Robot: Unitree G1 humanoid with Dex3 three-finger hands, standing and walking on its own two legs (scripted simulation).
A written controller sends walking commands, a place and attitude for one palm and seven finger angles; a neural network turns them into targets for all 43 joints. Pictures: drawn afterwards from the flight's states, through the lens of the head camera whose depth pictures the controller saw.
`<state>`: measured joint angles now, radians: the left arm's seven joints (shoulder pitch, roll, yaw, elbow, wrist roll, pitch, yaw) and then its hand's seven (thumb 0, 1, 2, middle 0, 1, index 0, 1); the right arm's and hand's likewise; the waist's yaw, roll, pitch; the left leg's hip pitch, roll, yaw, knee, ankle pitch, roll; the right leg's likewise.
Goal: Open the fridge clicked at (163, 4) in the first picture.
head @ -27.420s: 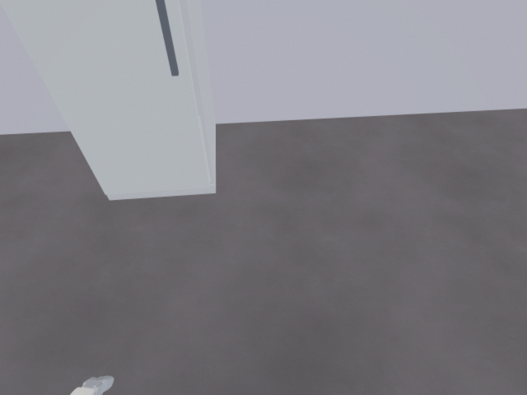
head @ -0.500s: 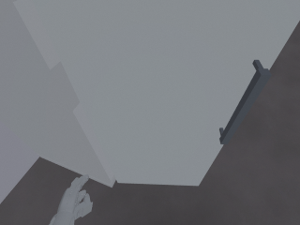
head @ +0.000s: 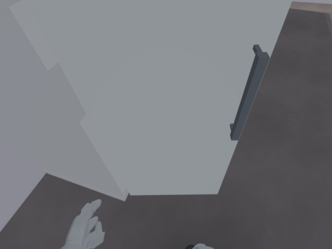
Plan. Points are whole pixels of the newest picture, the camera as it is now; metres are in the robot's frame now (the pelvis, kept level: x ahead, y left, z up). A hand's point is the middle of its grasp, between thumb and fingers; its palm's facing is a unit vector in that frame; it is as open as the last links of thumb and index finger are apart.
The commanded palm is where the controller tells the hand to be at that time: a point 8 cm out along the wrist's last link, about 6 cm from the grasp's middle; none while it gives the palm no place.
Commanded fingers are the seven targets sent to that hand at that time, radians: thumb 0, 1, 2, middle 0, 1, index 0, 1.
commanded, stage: step back with the hand held close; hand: right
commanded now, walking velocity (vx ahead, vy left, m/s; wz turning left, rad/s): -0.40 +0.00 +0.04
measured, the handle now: (243, 100) +0.47 -0.19 +0.09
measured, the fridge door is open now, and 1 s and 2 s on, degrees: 71 71 71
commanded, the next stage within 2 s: stop stepping back and stand still in 0.46 s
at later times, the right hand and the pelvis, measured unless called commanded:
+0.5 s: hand out of the picture +0.14 -0.29 +0.18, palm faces +0.37 +0.84 -0.40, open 7.4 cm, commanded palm +0.07 -0.33 +0.19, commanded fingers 0.00 -0.90 -0.90 0.20 0.30 0.20 0.30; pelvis -0.08 -0.03 +0.01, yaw +2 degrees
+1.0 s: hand out of the picture +0.05 -0.31 +0.18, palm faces +0.41 +0.85 -0.34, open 7.4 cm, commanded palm -0.02 -0.34 +0.19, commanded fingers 0.00 -0.90 -0.90 0.20 0.30 0.20 0.30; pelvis -0.17 -0.05 +0.02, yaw +3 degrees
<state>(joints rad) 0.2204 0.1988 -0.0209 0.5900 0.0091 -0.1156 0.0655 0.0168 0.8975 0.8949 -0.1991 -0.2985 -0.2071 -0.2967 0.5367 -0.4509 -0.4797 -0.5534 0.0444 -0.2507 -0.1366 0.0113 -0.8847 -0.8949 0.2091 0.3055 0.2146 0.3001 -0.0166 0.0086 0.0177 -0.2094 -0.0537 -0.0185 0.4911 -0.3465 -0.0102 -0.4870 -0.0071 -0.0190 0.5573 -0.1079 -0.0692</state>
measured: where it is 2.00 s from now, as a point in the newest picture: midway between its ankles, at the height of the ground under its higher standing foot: outside the picture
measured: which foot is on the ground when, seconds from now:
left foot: down 0.00-0.34, up 0.36-0.68, down 0.70-1.00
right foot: down 0.00-0.20, up 0.22-0.32, down 0.34-0.70, up 0.72-0.84, down 0.86-1.00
